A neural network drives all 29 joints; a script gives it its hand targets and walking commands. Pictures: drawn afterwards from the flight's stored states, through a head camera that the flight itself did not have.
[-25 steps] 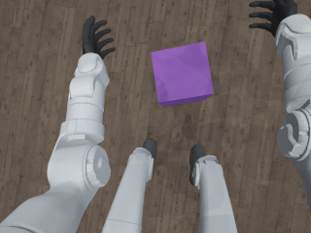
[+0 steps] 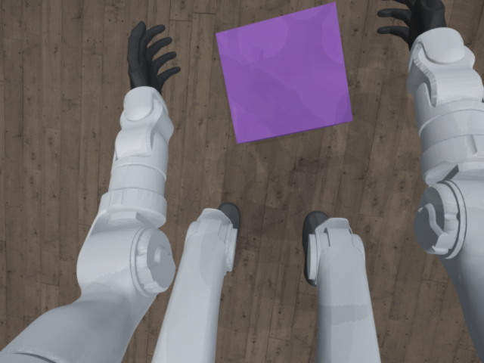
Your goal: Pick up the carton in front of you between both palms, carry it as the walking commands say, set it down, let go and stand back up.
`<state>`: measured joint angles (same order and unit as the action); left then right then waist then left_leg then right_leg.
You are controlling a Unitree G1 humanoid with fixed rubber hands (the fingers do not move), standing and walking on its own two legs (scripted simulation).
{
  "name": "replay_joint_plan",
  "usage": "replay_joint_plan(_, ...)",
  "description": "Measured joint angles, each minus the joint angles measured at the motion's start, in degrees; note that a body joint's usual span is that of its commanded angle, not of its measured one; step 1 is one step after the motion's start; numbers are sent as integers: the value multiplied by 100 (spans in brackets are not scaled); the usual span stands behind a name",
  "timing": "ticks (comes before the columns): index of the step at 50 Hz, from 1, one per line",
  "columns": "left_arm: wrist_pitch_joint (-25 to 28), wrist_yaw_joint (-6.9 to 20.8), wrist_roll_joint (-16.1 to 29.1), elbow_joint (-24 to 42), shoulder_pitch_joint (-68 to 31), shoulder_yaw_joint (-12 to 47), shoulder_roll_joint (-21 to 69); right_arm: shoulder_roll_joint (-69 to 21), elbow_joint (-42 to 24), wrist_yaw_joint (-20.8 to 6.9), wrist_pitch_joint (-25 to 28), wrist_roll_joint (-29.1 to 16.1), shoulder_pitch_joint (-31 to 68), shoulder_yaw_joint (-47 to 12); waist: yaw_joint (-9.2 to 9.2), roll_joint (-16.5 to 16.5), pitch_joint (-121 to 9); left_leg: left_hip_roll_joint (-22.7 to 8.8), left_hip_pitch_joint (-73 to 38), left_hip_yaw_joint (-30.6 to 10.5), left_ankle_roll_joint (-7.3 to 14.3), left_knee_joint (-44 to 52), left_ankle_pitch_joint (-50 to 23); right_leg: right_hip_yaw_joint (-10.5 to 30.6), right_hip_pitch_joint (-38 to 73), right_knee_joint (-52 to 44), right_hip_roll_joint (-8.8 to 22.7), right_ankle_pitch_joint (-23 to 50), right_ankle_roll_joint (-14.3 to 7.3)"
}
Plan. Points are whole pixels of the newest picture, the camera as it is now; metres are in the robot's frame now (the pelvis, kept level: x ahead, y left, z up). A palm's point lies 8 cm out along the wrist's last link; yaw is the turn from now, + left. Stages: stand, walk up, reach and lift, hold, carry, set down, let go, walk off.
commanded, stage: reach and lift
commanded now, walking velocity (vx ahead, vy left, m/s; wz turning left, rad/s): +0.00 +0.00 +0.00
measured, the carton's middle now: (283, 88) +0.51 -0.02 -0.41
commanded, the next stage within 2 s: none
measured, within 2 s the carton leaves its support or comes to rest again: leaves its support in 1.28 s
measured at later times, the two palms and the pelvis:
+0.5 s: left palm (189, 99) +0.48 +0.17 -0.34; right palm (376, 66) +0.54 -0.19 -0.34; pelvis -0.05 +0.00 -0.15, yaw +1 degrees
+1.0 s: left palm (203, 91) +0.50 +0.14 -0.33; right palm (362, 64) +0.54 -0.17 -0.34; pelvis -0.04 +0.00 -0.16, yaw +2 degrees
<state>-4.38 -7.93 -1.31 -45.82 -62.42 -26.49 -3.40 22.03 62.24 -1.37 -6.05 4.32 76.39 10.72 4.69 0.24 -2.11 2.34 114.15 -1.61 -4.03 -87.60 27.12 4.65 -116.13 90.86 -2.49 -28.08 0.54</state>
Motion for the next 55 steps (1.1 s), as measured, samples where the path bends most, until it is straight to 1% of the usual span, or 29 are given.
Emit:
replay_joint_plan(5,-121,-232,619,1,-395,552,-294,477,-38,101,-57,-683,372,-640,16,-77,576,65,679,35,-21,-1152,177,29,-676,1159,-24,-185,49)
replay_joint_plan(6,-159,-272,731,-1,-476,643,-346,561,-35,107,-85,-801,458,-754,32,-98,698,64,763,43,-39,-1329,-7,24,-775,1365,-35,-202,59)
replay_joint_plan(7,-195,-308,830,-31,-569,719,-397,638,-16,109,-115,-913,550,-861,39,-110,815,63,851,53,-44,-1534,39,27,-865,1559,-42,-217,66)
replay_joint_plan(11,-339,-389,1032,-259,-1014,884,-525,870,237,77,-236,-1185,1028,-1185,41,-147,1273,94,1121,94,-58,-2138,234,48,-1145,2162,-35,-219,72)
replay_joint_plan(16,-355,-362,990,-754,-1582,889,-607,939,765,19,-231,-1263,1607,-1299,29,-177,1802,129,1302,78,-109,-2611,189,11,-1324,2652,-5,-201,41)
replay_joint_plan(21,-215,-290,888,-1223,-2019,855,-661,957,1166,2,-98,-1275,1986,-1338,2,-225,2292,148,1419,47,-150,-2996,222,-45,-1433,3034,33,-243,4)
replay_joint_plan(24,-119,-283,928,-1399,-2182,930,-709,992,1164,39,0,-1358,2012,-1403,-12,-267,2651,127,1329,47,-142,-3224,313,-87,-1334,3261,90,-349,-32)
replay_joint_plan(26,-73,-293,1036,-1471,-2244,1012,-784,1009,1131,67,56,-1418,1966,-1473,-12,-308,2753,117,1297,60,-139,-3344,391,-95,-1301,3389,118,-436,-51)
replay_joint_plan(30,19,-295,1263,-1498,-2275,1179,-825,1038,1088,100,134,-1524,1930,-1648,-46,-370,2791,118,1303,100,-127,-3517,502,-83,-1300,3592,173,-587,-73)
replay_joint_plan(34,47,-350,1360,-1484,-2228,1253,-775,1017,993,119,150,-1621,1891,-1788,-75,-379,2676,123,1352,111,-124,-3616,566,-80,-1347,3704,193,-667,-80)
replay_joint_plan(42,69,-351,1126,-1603,-2097,1052,-633,797,1159,104,111,-1491,1835,-1700,-92,-329,2386,108,1450,115,-128,-3570,527,-78,-1462,3657,179,-608,-83)
replay_joint_plan(49,29,-282,1067,-1588,-2380,1057,-517,578,1178,129,89,-1397,2010,-1689,-127,-348,2581,148,1386,99,-142,-3448,393,-86,-1389,3542,197,-490,-92)
replay_joint_plan(50,10,-372,986,-1610,-2447,946,-480,553,1209,159,61,-1324,2067,-1659,-137,-352,2624,152,1364,94,-144,-3441,384,-87,-1365,3533,195,-481,-90)
replay_joint_plan(52,-29,-441,830,-1599,-2517,740,-438,512,1282,157,-5,-1208,2178,-1645,-155,-364,2687,165,1329,80,-149,-3436,380,-93,-1327,3522,189,-473,-88)
replay_joint_plan(55,-198,-381,492,-1507,-2539,350,-377,440,1338,145,-176,-908,2289,-1471,-172,-375,2706,195,1304,57,-167,-3477,408,-100,-1301,3559,177,-495,-93)
